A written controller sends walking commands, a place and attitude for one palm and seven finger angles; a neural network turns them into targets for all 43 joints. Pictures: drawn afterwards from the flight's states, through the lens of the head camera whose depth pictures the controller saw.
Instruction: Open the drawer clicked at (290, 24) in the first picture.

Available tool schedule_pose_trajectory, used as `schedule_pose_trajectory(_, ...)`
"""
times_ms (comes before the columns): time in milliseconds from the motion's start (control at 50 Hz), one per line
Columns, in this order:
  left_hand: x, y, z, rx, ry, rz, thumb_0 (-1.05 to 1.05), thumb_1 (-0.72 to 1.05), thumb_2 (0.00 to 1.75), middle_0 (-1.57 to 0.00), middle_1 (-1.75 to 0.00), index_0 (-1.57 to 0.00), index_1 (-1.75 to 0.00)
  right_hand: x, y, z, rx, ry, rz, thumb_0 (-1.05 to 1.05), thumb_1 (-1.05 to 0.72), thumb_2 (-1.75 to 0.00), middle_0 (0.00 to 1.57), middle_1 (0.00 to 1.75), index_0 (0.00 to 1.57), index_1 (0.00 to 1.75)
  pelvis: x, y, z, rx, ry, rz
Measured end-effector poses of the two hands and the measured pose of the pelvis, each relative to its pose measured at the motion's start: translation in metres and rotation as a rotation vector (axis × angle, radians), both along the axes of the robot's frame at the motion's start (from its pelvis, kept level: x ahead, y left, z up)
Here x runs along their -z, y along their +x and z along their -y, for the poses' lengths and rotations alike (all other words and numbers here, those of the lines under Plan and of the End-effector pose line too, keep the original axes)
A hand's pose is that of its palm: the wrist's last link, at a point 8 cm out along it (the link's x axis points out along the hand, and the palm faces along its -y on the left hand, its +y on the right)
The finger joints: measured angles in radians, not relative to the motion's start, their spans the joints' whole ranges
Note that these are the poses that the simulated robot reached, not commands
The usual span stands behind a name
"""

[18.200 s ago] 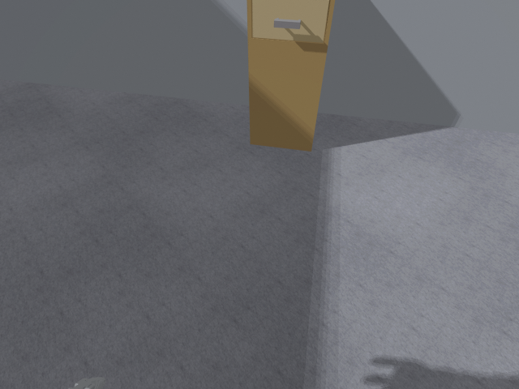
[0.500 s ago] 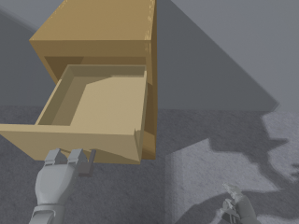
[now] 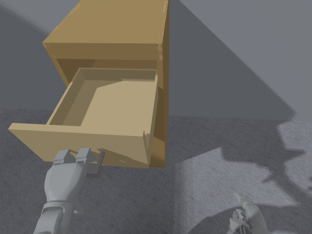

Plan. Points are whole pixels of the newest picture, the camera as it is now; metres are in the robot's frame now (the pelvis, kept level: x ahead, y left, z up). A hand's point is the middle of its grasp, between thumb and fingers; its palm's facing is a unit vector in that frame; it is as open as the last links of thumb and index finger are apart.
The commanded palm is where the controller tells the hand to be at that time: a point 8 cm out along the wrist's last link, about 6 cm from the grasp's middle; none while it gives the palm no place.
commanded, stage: lift the hand off the handle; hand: left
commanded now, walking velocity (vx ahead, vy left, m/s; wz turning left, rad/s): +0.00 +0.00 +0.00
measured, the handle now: (81, 161) +0.29 +0.24 +0.01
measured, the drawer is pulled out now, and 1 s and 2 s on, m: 0.30 0.30 0.30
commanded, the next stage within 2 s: draw the hand back to the body in 1.62 s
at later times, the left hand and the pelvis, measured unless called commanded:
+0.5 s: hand (78, 176) +0.25 +0.23 +0.01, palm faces +0.01 -0.05 -1.00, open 13.5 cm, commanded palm +0.22 +0.24 +0.07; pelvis -0.01 +0.00 +0.01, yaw +0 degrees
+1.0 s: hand (65, 163) +0.25 +0.24 +0.08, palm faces +0.06 -0.07 -1.00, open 13.5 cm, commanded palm +0.22 +0.24 +0.15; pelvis +0.00 +0.00 +0.03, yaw +1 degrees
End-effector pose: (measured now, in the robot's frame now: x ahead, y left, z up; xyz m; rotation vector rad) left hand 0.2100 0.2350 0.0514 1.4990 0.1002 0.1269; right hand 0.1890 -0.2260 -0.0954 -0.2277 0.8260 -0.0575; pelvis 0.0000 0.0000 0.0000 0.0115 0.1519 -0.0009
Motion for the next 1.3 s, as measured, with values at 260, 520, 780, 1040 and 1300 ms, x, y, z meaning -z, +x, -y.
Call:
schedule_pose_trajectory(260,0.002,0.01,0.006,0.014,0.017,-0.001,0.0,-0.49,0.3,-0.32,-1.19,-0.33,-1.21,0.007,-0.014,0.002,0.009,-0.008,-0.038,0.01,-0.9,-0.9,0.2,0.3,0.2,0.3,0.0,-0.008,0.001,-0.009,0.003,0.007)
schedule_pose_trajectory(520,-0.016,0.015,0.0,0.024,0.016,0.0,0.0,-0.49,0.3,-0.32,-1.2,-0.39,-1.24,0.005,-0.026,0.001,0.04,0.004,-0.042,0.02,-0.9,-0.9,0.2,0.3,0.2,0.3,-0.008,-0.012,0.0,-0.007,0.005,0.032)
schedule_pose_trajectory(780,-0.053,0.015,-0.001,0.024,0.004,0.024,0.0,-0.49,0.3,-0.32,-1.2,-0.4,-1.24,-0.014,-0.009,-0.004,0.014,0.01,0.01,0.02,-0.9,-0.9,0.2,0.3,0.2,0.3,-0.019,-0.01,-0.002,-0.007,0.006,0.088)
schedule_pose_trajectory(1040,-0.09,0.013,-0.003,0.036,0.001,0.041,0.0,-0.49,0.3,-0.32,-1.2,-0.38,-1.23,-0.03,0.018,-0.024,-0.056,0.044,0.051,0.02,-0.9,-0.9,0.2,0.3,0.2,0.3,-0.029,-0.003,-0.004,-0.014,0.003,0.132)
schedule_pose_trajectory(1300,-0.133,0.016,-0.004,0.046,0.007,0.087,0.0,-0.49,0.3,-0.32,-1.2,-0.33,-1.21,-0.034,0.028,-0.037,-0.098,0.074,0.032,0.02,-0.9,-0.9,0.2,0.3,0.2,0.3,-0.035,0.004,-0.007,-0.019,-0.001,0.162)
